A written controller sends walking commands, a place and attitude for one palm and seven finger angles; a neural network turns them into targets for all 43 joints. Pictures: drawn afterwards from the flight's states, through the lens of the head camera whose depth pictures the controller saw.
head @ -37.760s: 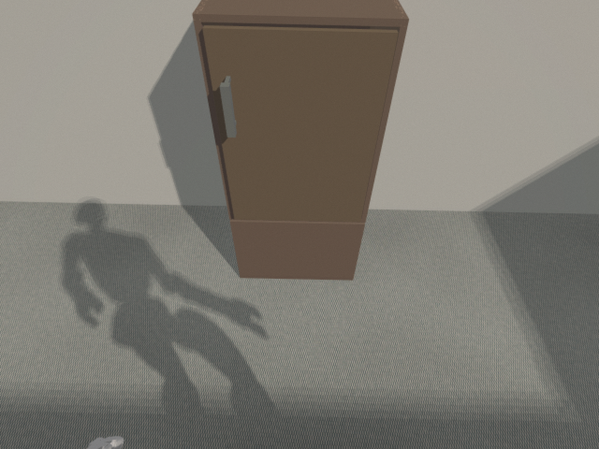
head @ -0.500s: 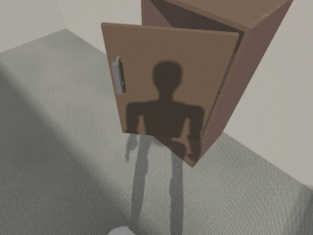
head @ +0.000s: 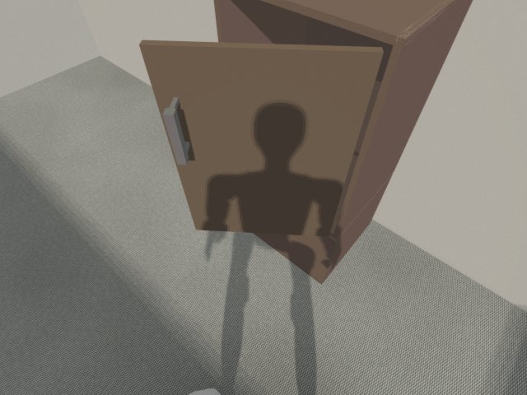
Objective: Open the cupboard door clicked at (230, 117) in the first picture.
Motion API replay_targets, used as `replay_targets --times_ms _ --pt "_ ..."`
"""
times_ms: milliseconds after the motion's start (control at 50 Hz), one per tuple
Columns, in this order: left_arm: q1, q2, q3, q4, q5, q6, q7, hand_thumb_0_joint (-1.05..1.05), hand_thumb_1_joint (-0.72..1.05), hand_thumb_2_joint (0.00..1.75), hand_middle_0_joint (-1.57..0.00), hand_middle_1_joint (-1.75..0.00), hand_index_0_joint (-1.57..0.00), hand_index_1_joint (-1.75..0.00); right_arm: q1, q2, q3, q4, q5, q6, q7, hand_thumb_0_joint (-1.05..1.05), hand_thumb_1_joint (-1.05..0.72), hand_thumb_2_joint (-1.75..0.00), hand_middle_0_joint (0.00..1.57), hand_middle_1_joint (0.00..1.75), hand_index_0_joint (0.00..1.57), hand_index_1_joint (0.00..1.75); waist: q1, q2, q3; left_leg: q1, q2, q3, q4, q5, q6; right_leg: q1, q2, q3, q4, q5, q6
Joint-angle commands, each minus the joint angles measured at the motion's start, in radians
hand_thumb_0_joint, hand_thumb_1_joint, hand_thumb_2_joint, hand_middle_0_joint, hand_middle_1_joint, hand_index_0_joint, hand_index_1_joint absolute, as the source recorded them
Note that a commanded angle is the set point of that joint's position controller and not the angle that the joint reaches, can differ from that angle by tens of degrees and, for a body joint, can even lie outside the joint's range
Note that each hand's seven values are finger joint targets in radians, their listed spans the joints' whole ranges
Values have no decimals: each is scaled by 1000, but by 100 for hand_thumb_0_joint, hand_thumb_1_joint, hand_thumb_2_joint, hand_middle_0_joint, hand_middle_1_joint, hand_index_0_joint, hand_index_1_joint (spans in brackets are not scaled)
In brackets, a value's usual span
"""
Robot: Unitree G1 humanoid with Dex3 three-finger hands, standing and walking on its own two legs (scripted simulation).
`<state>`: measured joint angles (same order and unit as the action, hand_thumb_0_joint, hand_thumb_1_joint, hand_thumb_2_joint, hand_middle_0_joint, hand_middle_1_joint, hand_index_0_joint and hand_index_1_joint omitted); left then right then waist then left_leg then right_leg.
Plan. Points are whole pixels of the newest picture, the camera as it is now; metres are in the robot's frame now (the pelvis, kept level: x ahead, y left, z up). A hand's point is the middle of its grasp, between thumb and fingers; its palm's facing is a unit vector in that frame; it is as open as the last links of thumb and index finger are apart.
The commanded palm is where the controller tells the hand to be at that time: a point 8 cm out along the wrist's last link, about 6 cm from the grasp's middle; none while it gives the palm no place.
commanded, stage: come to a stop and stand still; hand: left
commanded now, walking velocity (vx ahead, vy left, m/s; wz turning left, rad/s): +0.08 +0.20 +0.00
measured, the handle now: (179, 131) +0.59 +0.22 +0.04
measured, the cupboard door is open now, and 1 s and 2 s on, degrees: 37 37 37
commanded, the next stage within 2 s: look again from close up in 0.84 s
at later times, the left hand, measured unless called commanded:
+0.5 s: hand out of the picture +0.01 +0.21 -0.17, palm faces +0.10 -0.97 -0.22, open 7.3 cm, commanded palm none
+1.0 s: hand out of the picture +0.03 +0.20 -0.17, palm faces +0.01 -0.98 -0.19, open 7.3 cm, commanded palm none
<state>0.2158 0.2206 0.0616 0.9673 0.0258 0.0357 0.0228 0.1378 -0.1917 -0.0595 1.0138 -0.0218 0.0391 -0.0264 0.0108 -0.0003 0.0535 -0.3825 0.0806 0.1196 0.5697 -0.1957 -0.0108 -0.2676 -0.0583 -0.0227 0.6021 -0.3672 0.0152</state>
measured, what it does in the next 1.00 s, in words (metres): steps on the spot: left foot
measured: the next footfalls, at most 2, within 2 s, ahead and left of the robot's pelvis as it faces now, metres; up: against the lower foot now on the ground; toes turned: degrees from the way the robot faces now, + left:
left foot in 0.36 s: +0.02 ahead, +0.11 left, +0.00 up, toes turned +5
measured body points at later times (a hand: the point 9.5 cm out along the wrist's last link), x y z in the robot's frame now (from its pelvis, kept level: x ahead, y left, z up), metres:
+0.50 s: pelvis +0.00 +0.01 +0.01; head +0.03 +0.03 +0.46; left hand +0.00 +0.26 -0.16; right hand +0.06 -0.22 -0.14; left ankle -0.02 +0.11 -0.73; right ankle -0.01 -0.13 -0.72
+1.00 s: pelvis +0.02 +0.02 +0.01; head +0.04 +0.03 +0.46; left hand +0.03 +0.25 -0.15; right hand +0.02 -0.22 -0.14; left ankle -0.02 +0.11 -0.73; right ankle -0.01 -0.13 -0.72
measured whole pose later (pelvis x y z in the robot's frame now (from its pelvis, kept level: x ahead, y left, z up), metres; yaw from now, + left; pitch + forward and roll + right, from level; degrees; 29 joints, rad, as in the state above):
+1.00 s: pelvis +0.02 +0.02 +0.01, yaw +1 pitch +0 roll +1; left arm 0.25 0.19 -0.01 1.08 0.02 0.00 0.03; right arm 0.28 -0.16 -0.01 1.09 -0.02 -0.02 -0.02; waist -0.01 -0.04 0.05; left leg -0.14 -0.02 0.08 0.43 -0.29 0.03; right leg -0.18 -0.07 -0.02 0.48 -0.29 0.03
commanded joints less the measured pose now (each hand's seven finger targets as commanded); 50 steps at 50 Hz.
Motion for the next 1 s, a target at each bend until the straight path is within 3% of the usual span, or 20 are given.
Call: replay_targets --times_ms 0,20,40,80,120,200,240,300,340,360,380,440,480,520,580,680,900,920,960,980 --pt "57 167 5 -31 5 -29 9 0 90 90 -20 -30 -20 -30 -27 -72 -11 -88 9 7 27 0 -90 -90 20 30 20 30 28 -252 31 -34 -37 -112 197 -320 -7 -134 -323 377 -495 -263 -158" --pt "7 169 5 -47 8 -29 8 0 90 90 -20 -30 -20 -30 -5 -60 -11 -80 6 5 36 0 -90 -90 20 30 20 30 -1 -139 43 12 -44 -99 209 -280 -6 -184 -301 321 -483 -277 -163" --pt "-12 151 7 -41 7 -38 9 0 90 90 -20 -30 -20 -30 2 -55 -10 -55 0 9 34 0 -90 -90 20 30 20 30 -1 -210 66 -19 -49 -111 246 -228 -6 -154 -251 317 -451 -142 -143" --pt "-11 132 1 -26 0 -47 5 0 90 90 -20 -30 -20 -30 56 -80 -12 -29 1 4 33 0 -90 -90 20 30 20 30 -9 -216 73 -44 -49 -120 277 -183 -13 -60 -233 239 -397 90 -139" --pt "25 143 10 -17 1 -50 8 0 90 90 -20 -30 -20 -30 70 -81 -12 -23 7 -3 33 0 -90 -90 20 30 20 30 8 -155 33 -49 -63 -103 248 -192 -25 41 -242 210 -347 287 -149" --pt "120 165 24 24 0 -54 16 0 90 90 -20 -30 -20 -30 56 -69 -4 -39 15 -14 21 0 -90 -90 20 30 20 30 55 -157 -71 -65 -82 -91 139 -258 -39 282 -279 207 -232 697 -184" --pt "119 168 28 33 -1 -49 20 0 90 90 -20 -30 -20 -30 70 -63 1 -38 18 -16 15 0 -90 -90 20 30 20 30 52 -175 -94 -26 -89 -79 38 -233 -39 310 -271 193 -185 785 -180" --pt "68 150 22 39 -12 -39 21 0 90 90 -20 -30 -20 -30 141 -64 6 -4 16 -28 9 0 -90 -90 20 30 20 30 10 -178 -108 197 -91 -60 -213 13 -27 180 -203 128 -109 682 -109" --pt "74 72 4 26 -18 -28 14 0 90 90 -20 -30 -20 -30 151 -131 -3 -4 6 -40 2 0 -90 -90 20 30 20 30 15 68 -141 327 91 -230 -191 322 51 14 -76 25 -44 285 -29" --pt "64 43 -5 24 -17 -22 16 0 90 90 -20 -30 -20 -30 149 -160 -3 -6 3 -36 -3 0 -90 -90 20 30 20 30 14 143 -129 275 165 -270 -203 403 111 27 -38 -25 -33 65 -4" --pt "62 29 -8 27 -11 -16 18 0 90 90 -20 -30 -20 -30 127 -159 -1 -6 -1 -29 -3 0 -90 -90 20 30 20 30 19 110 -92 190 162 -239 -221 270 125 59 -18 -17 -21 -39 -6" --pt "30 35 -18 49 -9 -2 7 0 90 90 -20 -30 -20 -30 100 -120 15 0 1 -36 -15 0 -90 -90 20 30 20 30 14 163 13 169 113 -239 -272 298 111 26 -12 -11 -19 12 -9" --pt "55 35 -23 70 -11 -8 7 0 90 90 -20 -30 -20 -30 102 -117 19 6 5 -42 -19 0 -90 -90 20 30 20 30 20 112 -9 207 92 -213 -239 359 97 53 -17 6 -81 75 -10" --pt "79 49 -28 88 -11 -19 7 0 90 90 -20 -30 -20 -30 97 -107 19 7 14 -45 -18 0 -90 -90 20 30 20 30 22 42 -33 226 51 -180 -207 283 66 87 -31 42 -170 220 -18" --pt "51 56 -34 93 -10 -26 7 0 90 90 -20 -30 -20 -30 119 -99 19 17 14 -42 -10 0 -90 -90 20 30 20 30 -8 -74 -5 223 18 -156 -215 129 33 68 -56 67 -210 262 -19" --pt "69 48 -37 105 -12 -34 8 0 90 90 -20 -30 -20 -30 130 -87 28 47 13 -55 -9 0 -90 -90 20 30 20 30 -4 7 -33 255 20 -146 -227 184 30 90 -53 60 -217 278 -18" --pt "85 36 -41 135 -17 -35 13 0 90 90 -20 -30 -20 -30 176 -69 38 93 12 -60 -19 0 -90 -90 20 30 20 30 -2 25 -7 263 21 -138 -229 283 26 124 -51 43 -217 333 -22" --pt "71 222 -47 39 -6 -61 19 0 90 90 -20 -30 -20 -30 109 -209 29 -25 7 -75 -4 0 -90 -90 20 30 20 30 -14 52 54 226 -2 -175 -229 411 21 74 -11 13 -142 345 -37" --pt "92 151 -12 20 -2 -68 25 0 90 90 -20 -30 -20 -30 150 -220 -20 -20 -1 -111 -22 0 -90 -90 20 30 20 30 -15 89 -159 316 56 -199 -100 736 48 84 -20 13 -23 371 -53" --pt "112 131 -22 16 -8 -70 25 0 90 90 -20 -30 -20 -30 167 -204 -12 -19 4 -108 -27 0 -90 -90 20 30 20 30 -8 80 -201 350 67 -197 -76 746 68 88 -23 15 -44 350 -56"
